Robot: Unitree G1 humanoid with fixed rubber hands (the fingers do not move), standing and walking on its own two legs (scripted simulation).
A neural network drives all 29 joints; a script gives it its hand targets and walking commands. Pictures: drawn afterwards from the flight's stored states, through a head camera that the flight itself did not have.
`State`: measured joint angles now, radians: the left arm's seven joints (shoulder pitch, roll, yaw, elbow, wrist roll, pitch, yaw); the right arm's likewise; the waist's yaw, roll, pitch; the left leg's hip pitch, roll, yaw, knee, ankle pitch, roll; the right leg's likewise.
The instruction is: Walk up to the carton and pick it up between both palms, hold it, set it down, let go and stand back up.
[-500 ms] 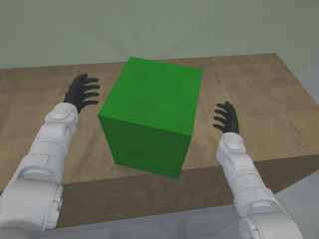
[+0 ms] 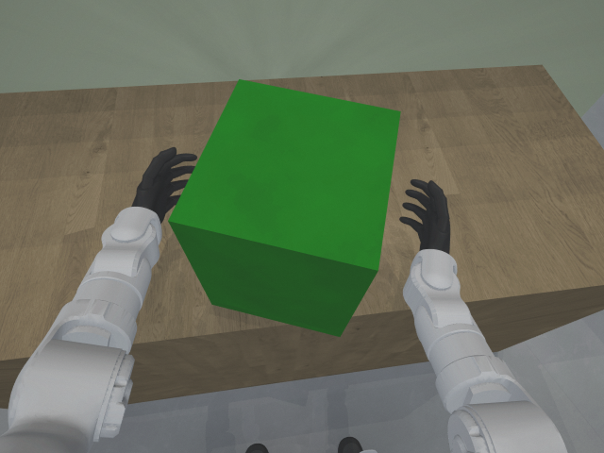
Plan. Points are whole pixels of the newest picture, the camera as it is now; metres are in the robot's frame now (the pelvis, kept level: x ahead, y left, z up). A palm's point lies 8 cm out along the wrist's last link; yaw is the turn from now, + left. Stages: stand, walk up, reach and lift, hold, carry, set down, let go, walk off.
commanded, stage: reach and lift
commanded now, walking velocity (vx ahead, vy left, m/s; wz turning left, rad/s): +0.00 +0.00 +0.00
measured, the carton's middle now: (294, 220) +0.42 -0.02 +0.02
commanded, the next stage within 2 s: none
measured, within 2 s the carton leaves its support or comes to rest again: neither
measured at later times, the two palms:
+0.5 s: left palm (188, 215) +0.44 +0.12 +0.02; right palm (408, 243) +0.37 -0.16 +0.02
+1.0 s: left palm (192, 224) +0.42 +0.12 +0.03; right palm (412, 261) +0.34 -0.16 +0.01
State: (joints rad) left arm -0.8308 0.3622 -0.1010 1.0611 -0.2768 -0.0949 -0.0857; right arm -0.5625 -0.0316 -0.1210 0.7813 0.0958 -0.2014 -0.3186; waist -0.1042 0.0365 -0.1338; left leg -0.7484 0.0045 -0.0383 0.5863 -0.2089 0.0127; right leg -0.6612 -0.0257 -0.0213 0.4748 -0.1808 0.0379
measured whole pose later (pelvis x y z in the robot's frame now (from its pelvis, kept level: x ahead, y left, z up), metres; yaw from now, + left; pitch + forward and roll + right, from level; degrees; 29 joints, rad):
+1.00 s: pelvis +0.00 +0.00 +0.00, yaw +0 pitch +15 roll -3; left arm -0.82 0.15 0.09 1.30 0.06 -0.33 -0.06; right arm -0.56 0.16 -0.37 0.98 -0.08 -0.39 -0.30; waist -0.10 0.02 -0.11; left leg -0.61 0.01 -0.04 0.59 -0.23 0.01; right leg -0.52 -0.03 -0.02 0.46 -0.20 0.04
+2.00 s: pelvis +0.01 +0.00 +0.01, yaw +0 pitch +15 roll -3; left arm -0.82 0.14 0.05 1.31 0.06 -0.34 -0.03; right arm -0.54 0.16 -0.37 0.98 -0.08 -0.39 -0.30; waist -0.10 0.02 -0.13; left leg -0.60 0.01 -0.04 0.59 -0.24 0.01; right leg -0.51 -0.02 -0.02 0.46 -0.21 0.04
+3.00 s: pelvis -0.02 -0.01 +0.01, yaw +1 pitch -4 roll -2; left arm -0.90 0.13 0.10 1.15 0.06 0.10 0.00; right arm -0.66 0.10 -0.36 0.88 -0.08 0.05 -0.27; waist -0.10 -0.03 -0.07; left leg -0.24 0.01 -0.04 0.52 -0.23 0.01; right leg -0.15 -0.02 -0.02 0.41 -0.20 0.04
